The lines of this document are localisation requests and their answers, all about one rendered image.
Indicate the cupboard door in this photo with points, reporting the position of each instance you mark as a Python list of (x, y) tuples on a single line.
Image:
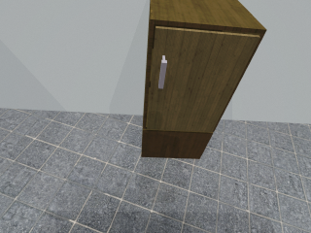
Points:
[(203, 68)]

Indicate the handle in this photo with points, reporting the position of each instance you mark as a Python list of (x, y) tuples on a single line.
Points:
[(162, 73)]

